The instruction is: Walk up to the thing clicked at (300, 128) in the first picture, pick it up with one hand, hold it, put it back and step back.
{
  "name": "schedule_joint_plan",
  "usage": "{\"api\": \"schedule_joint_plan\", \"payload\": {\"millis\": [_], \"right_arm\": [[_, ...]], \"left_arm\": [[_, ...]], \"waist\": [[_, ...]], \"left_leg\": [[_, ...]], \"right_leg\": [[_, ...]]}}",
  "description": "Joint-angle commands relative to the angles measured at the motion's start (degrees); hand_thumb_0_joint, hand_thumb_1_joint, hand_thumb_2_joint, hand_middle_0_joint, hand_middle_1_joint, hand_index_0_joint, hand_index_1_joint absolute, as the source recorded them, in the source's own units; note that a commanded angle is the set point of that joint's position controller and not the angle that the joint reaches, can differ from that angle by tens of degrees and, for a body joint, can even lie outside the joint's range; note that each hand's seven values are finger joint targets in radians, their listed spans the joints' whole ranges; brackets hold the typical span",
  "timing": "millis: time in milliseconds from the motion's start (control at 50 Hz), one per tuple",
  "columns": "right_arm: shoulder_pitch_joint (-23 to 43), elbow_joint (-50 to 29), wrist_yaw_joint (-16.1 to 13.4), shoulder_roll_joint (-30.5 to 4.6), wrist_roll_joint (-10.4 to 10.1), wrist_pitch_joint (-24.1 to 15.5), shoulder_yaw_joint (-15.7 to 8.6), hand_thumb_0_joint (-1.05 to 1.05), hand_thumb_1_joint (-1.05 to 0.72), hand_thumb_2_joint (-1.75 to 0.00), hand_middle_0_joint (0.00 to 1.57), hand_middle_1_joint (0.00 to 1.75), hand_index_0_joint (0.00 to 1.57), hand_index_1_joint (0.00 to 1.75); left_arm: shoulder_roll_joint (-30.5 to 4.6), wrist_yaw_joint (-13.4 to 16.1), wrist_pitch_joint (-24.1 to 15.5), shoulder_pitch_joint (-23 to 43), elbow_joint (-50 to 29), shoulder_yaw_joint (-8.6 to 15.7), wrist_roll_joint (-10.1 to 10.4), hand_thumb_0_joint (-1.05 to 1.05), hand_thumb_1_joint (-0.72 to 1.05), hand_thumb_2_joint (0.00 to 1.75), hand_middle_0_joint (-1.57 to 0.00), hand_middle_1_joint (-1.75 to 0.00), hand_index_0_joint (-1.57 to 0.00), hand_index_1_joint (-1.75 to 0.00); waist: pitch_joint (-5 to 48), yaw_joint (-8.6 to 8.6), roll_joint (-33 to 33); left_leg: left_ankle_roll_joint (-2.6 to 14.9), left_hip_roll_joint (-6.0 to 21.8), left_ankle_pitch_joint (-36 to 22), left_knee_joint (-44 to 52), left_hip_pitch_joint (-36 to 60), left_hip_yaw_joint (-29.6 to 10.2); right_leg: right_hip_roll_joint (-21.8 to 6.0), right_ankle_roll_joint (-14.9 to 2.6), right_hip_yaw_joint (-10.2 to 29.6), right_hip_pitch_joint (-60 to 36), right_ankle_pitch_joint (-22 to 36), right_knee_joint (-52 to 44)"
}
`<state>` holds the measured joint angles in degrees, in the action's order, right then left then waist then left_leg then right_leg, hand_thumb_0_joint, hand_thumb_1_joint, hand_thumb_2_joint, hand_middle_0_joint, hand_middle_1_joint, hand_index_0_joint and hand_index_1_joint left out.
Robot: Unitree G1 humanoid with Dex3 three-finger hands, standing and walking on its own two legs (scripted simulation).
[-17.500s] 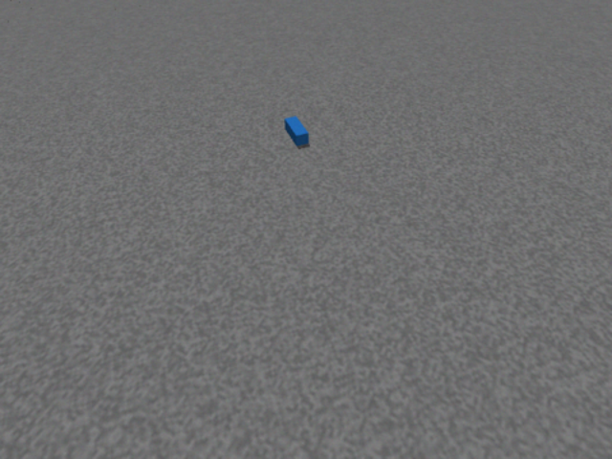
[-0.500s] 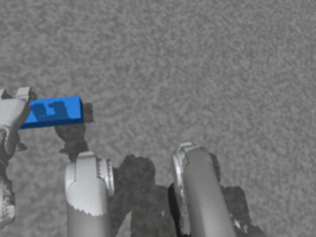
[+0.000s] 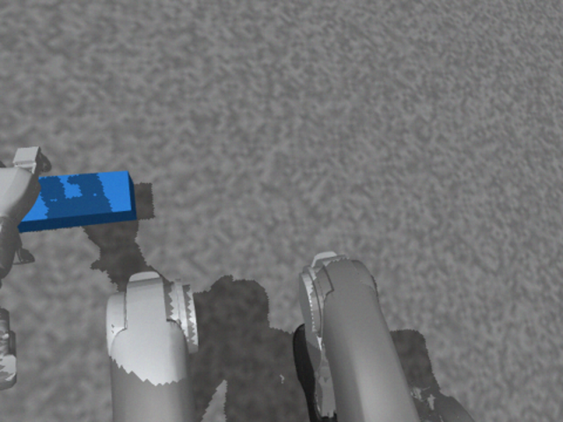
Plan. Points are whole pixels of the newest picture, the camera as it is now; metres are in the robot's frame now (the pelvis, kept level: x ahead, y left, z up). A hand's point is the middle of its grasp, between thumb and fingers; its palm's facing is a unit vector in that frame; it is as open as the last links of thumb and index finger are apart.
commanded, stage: rise first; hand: left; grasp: from above
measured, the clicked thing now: (72, 201) +0.47 +0.31 -0.29
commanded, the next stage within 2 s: approach in 0.86 s
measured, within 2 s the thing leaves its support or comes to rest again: neither
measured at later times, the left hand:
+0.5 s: hand (13, 207) +0.42 +0.35 -0.17, palm faces -0.44 -0.09 -0.90, open 14.3 cm
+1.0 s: hand (7, 207) +0.42 +0.35 -0.16, palm faces -0.45 -0.09 -0.89, open 14.2 cm
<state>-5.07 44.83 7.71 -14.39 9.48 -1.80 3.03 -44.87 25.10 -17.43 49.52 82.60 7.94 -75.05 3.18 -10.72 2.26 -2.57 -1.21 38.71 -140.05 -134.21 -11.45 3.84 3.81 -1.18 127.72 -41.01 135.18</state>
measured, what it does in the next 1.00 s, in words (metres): stands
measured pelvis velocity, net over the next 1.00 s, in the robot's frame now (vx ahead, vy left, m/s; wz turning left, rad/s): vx -0.01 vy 0.00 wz -0.01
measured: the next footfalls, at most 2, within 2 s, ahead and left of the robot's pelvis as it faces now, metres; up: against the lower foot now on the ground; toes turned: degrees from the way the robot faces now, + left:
none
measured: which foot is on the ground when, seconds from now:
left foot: down 0.00-1.00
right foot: down 0.00-1.00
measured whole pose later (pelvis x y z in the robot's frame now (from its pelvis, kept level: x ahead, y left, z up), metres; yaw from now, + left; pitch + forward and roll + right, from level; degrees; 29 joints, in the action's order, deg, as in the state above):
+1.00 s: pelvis -0.01 +0.00 +0.00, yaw -1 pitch +32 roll -11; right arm -6.2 43.3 7.6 -14.9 9.0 -1.5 4.6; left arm -47.6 21.8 -17.4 51.8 82.3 6.6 -74.5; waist 2.7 -11.7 1.9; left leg -1.8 -1.3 37.8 -139.4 -133.9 -11.6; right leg 3.4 3.8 -1.7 126.7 -40.0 133.8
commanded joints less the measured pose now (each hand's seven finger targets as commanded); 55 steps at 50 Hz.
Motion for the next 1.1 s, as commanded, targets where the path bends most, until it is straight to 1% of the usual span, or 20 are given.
{"api": "schedule_joint_plan", "payload": {"millis": [0, 60, 120, 180, 200, 300, 340, 380, 460, 500, 640, 700, 740, 760, 820, 860, 900, 940, 980, 1080], "right_arm": [[-10.0, -1.4, -0.6, -14.9, 0.1, -0.1, -4.3, 0.0, -0.9, -0.9, 0.2, 0.3, 0.2, 0.3], [-9.9, -1.4, -0.7, -15.0, 0.1, -0.4, -4.0, 0.0, -0.9, -0.9, 0.2, 0.3, 0.2, 0.3], [-10.1, -1.5, -0.6, -15.3, 0.3, -0.4, -3.9, 0.0, -0.9, -0.9, 0.2, 0.3, 0.2, 0.3], [-11.0, -1.4, -0.4, -15.3, 0.5, -0.4, -3.6, 0.0, -0.9, -0.9, 0.2, 0.3, 0.2, 0.3], [-10.9, -1.3, -0.5, -15.3, 0.3, -0.3, -3.8, 0.0, -0.91, -0.9, 0.2, 0.3, 0.2, 0.3], [-10.7, -1.6, -0.5, -15.3, 0.4, 0.0, -3.3, 0.0, -0.9, -0.9, 0.2, 0.3, 0.2, 0.3], [-10.6, -1.8, -0.5, -15.5, 0.2, 0.0, -3.5, 0.0, -0.9, -0.9, 0.2, 0.3, 0.2, 0.3], [-10.7, -2.0, -0.4, -15.5, 0.2, 0.2, -3.7, 0.0, -0.9, -0.9, 0.2, 0.3, 0.2, 0.3], [-11.1, -2.0, -0.4, -15.4, 0.1, 0.3, -3.5, 0.0, -0.9, -0.9, 0.2, 0.3, 0.2, 0.3], [-11.3, -2.2, -0.4, -15.5, 0.0, 0.4, -3.3, 0.0, -0.9, -0.9, 0.2, 0.3, 0.2, 0.3], [-11.4, -2.4, -0.6, -15.4, -0.1, 0.4, -3.3, 0.0, -0.91, -0.9, 0.2, 0.3, 0.2, 0.3], [-11.2, -2.4, -0.6, -15.4, -0.5, 0.3, -3.5, 0.0, -0.91, -0.9, 0.2, 0.3, 0.2, 0.3], [-11.2, -2.6, -0.7, -15.6, -0.3, 0.4, -3.3, 0.0, -0.9, -0.9, 0.2, 0.3, 0.2, 0.3], [-11.5, -2.4, -0.6, -15.5, -0.4, 0.4, -3.4, 0.0, -0.91, -0.9, 0.2, 0.3, 0.2, 0.3], [-11.4, -2.6, -0.6, -15.4, -0.5, 0.4, -3.1, 0.0, -0.91, -0.9, 0.2, 0.3, 0.2, 0.3], [-11.0, -2.7, -0.6, -15.3, -0.6, 0.2, -3.2, 0.0, -0.91, -0.9, 0.2, 0.3, 0.2, 0.3], [-10.8, -2.7, -0.8, -15.7, -0.6, 0.4, -3.2, 0.0, -0.91, -0.9, 0.2, 0.3, 0.2, 0.3], [-11.2, -2.8, -0.7, -15.5, -0.5, 0.2, -3.2, 0.0, -0.91, -0.9, 0.2, 0.3, 0.2, 0.3], [-11.1, -2.7, -0.7, -15.6, -0.7, 0.3, -3.1, 0.0, -0.9, -0.9, 0.2, 0.3, 0.2, 0.3], [-12.5, -1.9, -0.9, -15.6, -0.3, -0.5, -2.8, 0.0, -0.9, -0.9, 0.2, 0.3, 0.2, 0.3]], "left_arm": [[-15.3, 2.2, 0.3, 16.2, -6.1, 1.9, 1.0, 0.0, -0.58, 1.04, -0.07, -1.02, -0.06, -1.03], [-15.2, 2.0, 0.2, 17.3, -6.1, 1.2, 1.1, 0.0, -0.58, 1.04, -0.06, -1.03, -0.05, -1.04], [-16.4, 1.9, 0.1, 17.6, -7.0, 2.0, 1.1, 0.0, -0.58, 1.05, -0.06, -1.02, -0.05, -1.04], [-15.9, 1.4, 0.1, 17.4, -6.3, 1.5, 1.0, 0.0, -0.6, 1.06, -0.06, -1.02, -0.05, -1.04], [-16.9, 1.4, 0.2, 17.8, -7.1, 2.1, 1.2, 0.0, -0.59, 1.05, -0.06, -1.03, -0.05, -1.04], [-17.6, 1.2, 0.0, 18.2, -7.3, 2.2, 1.4, 0.0, -0.59, 1.05, -0.06, -1.03, -0.05, -1.04], [-18.4, 0.9, 0.2, 18.1, -8.0, 2.7, 1.4, 0.0, -0.59, 1.05, -0.06, -1.03, -0.05, -1.04], [-16.8, 0.6, 0.4, 17.7, -8.0, 1.8, 1.1, 0.0, -0.6, 1.05, -0.06, -1.02, -0.05, -1.04], [-16.7, 0.0, 0.4, 17.6, -8.1, 1.3, 1.3, 0.0, -0.6, 1.06, -0.06, -1.02, -0.05, -1.04], [-18.0, -0.1, 0.5, 17.3, -7.6, 2.5, 1.4, 0.0, -0.58, 1.05, -0.06, -1.03, -0.05, -1.04], [-17.6, -1.1, -0.1, 18.1, -8.0, 1.3, 1.5, 0.0, -0.6, 1.05, -0.07, -1.03, -0.05, -1.05], [-16.9, -1.2, -0.2, 18.1, -9.1, 1.0, 2.0, 0.0, -0.6, 1.05, -0.06, -1.04, -0.05, -1.05], [-18.5, -1.0, -0.4, 19.2, -10.3, 1.9, 1.8, 0.0, -0.59, 1.05, -0.06, -1.04, -0.05, -1.05], [-17.2, -1.1, -0.1, 18.6, -9.0, 0.9, 1.5, 0.0, -0.6, 1.05, -0.06, -1.04, -0.05, -1.05], [-17.9, -0.9, -0.1, 18.7, -7.6, 1.4, 1.4, 0.0, -0.6, 1.05, -0.06, -1.04, -0.05, -1.05], [-16.7, -1.1, 0.2, 17.4, -6.9, 0.5, 1.4, 0.0, -0.6, 1.05, -0.06, -1.04, -0.05, -1.06], [-17.8, -1.2, 0.0, 18.7, -8.6, 1.2, 1.7, 0.0, -0.6, 1.05, -0.06, -1.04, -0.05, -1.05], [-16.7, -1.2, 0.2, 18.3, -7.0, 0.2, 1.6, 0.0, -0.61, 1.12, -0.07, -1.0, -0.03, -1.04], [-16.3, -1.2, 0.0, 20.6, -8.1, -0.5, 1.5, 0.0, -0.56, 1.02, -0.07, -1.07, -0.07, -1.07], [-10.7, -0.4, -0.3, 26.2, -7.0, -4.9, 1.3, 0.0, -0.54, 1.0, -0.07, -1.09, -0.08, -1.08]], "waist": [[36.0, 0.06, -18.1], [35.1, -0.35, -18.3], [36.4, -0.04, -19.3], [36.4, -1.05, -19.2], [37.8, -0.16, -18.8], [36.9, -0.65, -18.9], [37.9, 0.32, -21.6], [37.6, -0.24, -21.2], [37.0, -0.49, -20.7], [36.4, -0.49, -19.3], [36.5, -0.95, -19.0], [37.0, -0.57, -19.2], [37.6, -0.5, -20.4], [37.0, -0.83, -19.9], [35.7, -1.09, -19.0], [35.0, -0.76, -19.3], [36.6, -0.33, -19.8], [35.3, -1.26, -19.3], [35.4, -1.6, -20.4], [34.3, -4.89, -19.9]], "left_leg": [[3.46, 0.6, -7.9, 14.8, 31.6, 8.2], [3.46, 0.7, -7.3, 14.7, 31.4, 8.1], [3.22, 0.7, -8.0, 14.9, 32.4, 7.9], [3.35, 0.6, -9.5, 14.2, 32.2, 7.9], [3.39, 0.7, -9.9, 14.0, 32.5, 7.9], [3.51, 0.6, -9.0, 14.0, 31.2, 8.0], [3.08, 0.6, -9.6, 15.0, 33.2, 7.8], [3.02, 0.7, -9.6, 15.1, 34.0, 7.6], [3.2, 0.6, -9.2, 14.9, 32.6, 7.8], [3.44, 0.6, -9.3, 14.8, 31.6, 7.8], [3.47, 0.7, -8.6, 14.8, 32.2, 7.7], [3.36, 0.7, -8.8, 15.4, 32.7, 7.6], [3.31, 0.6, -9.1, 15.3, 32.6, 7.8], [3.31, 0.7, -9.3, 15.3, 33.0, 7.8], [3.48, 0.6, -8.3, 15.4, 31.6, 7.7], [3.34, 0.7, -7.8, 15.9, 32.2, 7.7], [3.3, 0.6, -8.5, 15.8, 32.8, 7.7], [3.35, 0.6, -7.7, 15.9, 32.0, 7.5], [3.18, 0.6, -6.7, 16.4, 32.3, 7.2], [3.07, 1.0, -6.0, 15.7, 32.6, 6.9]], "right_leg": [[0.2, -5.61, -8.6, -13.1, 11.7, -12.3], [0.3, -5.51, -8.6, -12.8, 11.4, -12.7], [0.2, -5.53, -8.8, -13.1, 11.7, -12.0], [0.2, -5.33, -8.7, -14.3, 13.4, -12.2], [0.2, -5.37, -8.6, -14.5, 13.8, -12.2], [0.3, -5.37, -8.7, -14.7, 13.1, -12.4], [0.2, -5.74, -9.0, -13.6, 13.1, -11.5], [0.2, -5.68, -9.2, -13.4, 13.3, -11.8], [0.2, -5.51, -8.8, -14.2, 13.3, -12.5], [0.1, -5.36, -8.7, -15.0, 13.3, -12.8], [0.2, -5.32, -8.7, -15.1, 12.9, -13.5], [0.2, -5.42, -8.7, -14.9, 12.9, -13.6], [0.1, -5.35, -8.7, -15.4, 13.1, -13.3], [0.0, -5.38, -8.7, -15.2, 13.4, -13.3], [0.1, -5.4, -8.7, -14.6, 12.4, -13.7], [0.1, -5.55, -8.8, -14.0, 11.9, -13.8], [0.0, -5.45, -8.7, -14.6, 12.5, -13.6], [0.0, -5.47, -8.8, -14.0, 12.0, -13.5], [-0.1, -5.63, -9.0, -12.7, 11.0, -13.3], [0.1, -5.46, -9.3, -11.3, 11.1, -13.9]]}}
